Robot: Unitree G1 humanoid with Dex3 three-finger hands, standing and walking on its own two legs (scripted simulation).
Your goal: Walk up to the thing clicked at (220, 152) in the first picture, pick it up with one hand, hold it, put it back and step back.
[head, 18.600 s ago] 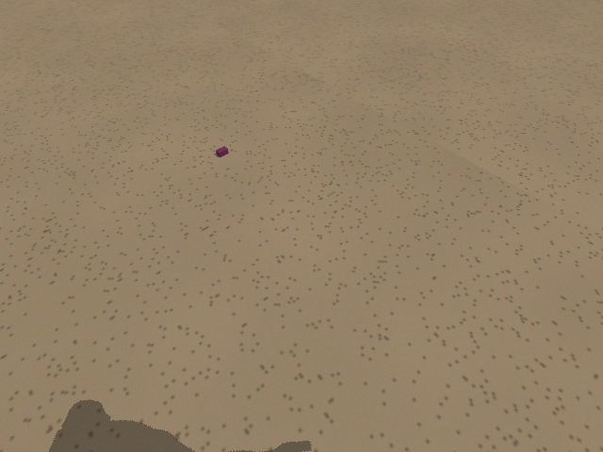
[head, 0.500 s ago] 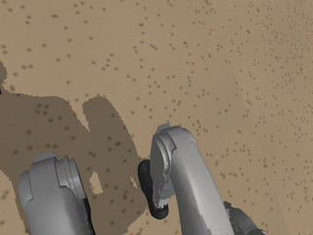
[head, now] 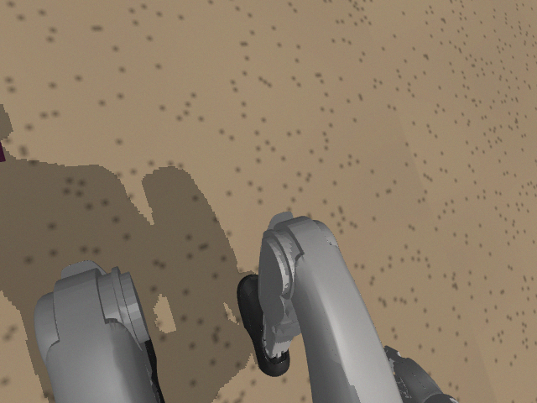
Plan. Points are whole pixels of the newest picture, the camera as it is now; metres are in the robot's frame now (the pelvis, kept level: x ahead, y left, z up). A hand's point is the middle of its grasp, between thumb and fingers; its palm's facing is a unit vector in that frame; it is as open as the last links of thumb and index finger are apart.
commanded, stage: rise first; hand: left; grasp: from above
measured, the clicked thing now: out of the picture +0.51 +0.35 -0.31
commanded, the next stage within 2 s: approach in 1.66 s
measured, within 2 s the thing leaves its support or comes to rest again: neither
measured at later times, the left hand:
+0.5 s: hand out of the picture +0.46 +0.38 -0.17, palm faces -0.47 -0.08 -0.88, open 11.5 cm
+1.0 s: hand out of the picture +0.46 +0.38 -0.17, palm faces -0.46 -0.08 -0.89, open 11.7 cm
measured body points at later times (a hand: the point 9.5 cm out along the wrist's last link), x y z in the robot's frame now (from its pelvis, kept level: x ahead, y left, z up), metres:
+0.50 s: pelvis +0.00 +0.00 +0.00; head +0.25 +0.12 +0.35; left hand +0.48 +0.38 -0.12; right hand +0.07 -0.27 -0.07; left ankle +0.07 +0.12 -0.29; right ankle +0.11 -0.12 -0.29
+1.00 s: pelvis +0.00 +0.00 +0.00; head +0.25 +0.12 +0.35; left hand +0.48 +0.38 -0.12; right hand +0.06 -0.27 -0.07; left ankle +0.07 +0.12 -0.29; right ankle +0.11 -0.12 -0.29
